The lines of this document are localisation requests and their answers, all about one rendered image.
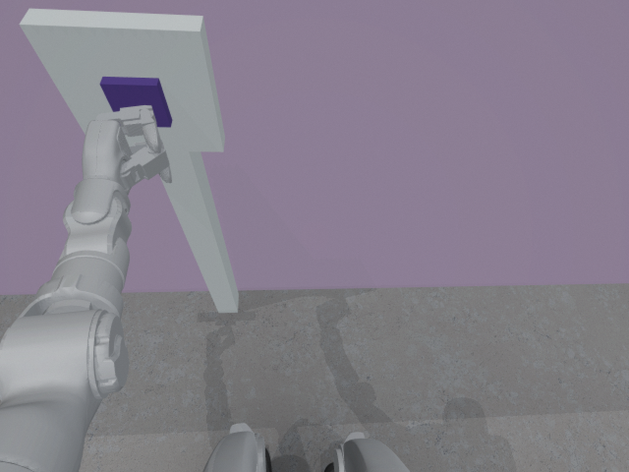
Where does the robot left hand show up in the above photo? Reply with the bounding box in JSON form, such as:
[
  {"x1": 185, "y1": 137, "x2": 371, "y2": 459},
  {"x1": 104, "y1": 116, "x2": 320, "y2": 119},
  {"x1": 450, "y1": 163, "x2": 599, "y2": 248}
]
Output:
[{"x1": 82, "y1": 105, "x2": 172, "y2": 195}]

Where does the button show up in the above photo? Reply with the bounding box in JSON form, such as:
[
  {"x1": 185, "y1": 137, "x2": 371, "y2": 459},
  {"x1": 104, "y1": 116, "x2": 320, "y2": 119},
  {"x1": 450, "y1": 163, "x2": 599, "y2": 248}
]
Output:
[{"x1": 100, "y1": 77, "x2": 172, "y2": 128}]

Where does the robot left upper arm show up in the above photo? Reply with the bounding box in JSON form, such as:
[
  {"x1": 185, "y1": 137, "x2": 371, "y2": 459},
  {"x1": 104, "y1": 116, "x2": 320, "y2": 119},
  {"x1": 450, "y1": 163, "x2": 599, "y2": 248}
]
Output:
[{"x1": 0, "y1": 309, "x2": 129, "y2": 472}]

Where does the left robot shin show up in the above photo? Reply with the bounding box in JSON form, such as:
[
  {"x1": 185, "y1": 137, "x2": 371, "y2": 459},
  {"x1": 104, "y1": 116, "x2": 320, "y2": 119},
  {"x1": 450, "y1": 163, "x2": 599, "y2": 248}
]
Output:
[{"x1": 229, "y1": 423, "x2": 255, "y2": 434}]

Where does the robot left thigh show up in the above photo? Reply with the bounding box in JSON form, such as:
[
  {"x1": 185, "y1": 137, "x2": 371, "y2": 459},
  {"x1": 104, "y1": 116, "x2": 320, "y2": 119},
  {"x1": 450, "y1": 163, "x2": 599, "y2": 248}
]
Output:
[{"x1": 202, "y1": 432, "x2": 266, "y2": 472}]

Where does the robot left forearm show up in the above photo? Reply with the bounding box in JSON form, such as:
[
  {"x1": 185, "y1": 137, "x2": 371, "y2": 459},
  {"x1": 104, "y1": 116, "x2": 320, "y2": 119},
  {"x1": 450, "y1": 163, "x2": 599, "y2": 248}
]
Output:
[{"x1": 0, "y1": 178, "x2": 132, "y2": 402}]

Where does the panel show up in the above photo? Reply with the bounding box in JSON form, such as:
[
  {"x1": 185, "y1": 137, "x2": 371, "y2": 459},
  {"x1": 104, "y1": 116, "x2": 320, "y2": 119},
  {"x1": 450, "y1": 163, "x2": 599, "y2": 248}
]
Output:
[{"x1": 20, "y1": 9, "x2": 239, "y2": 313}]

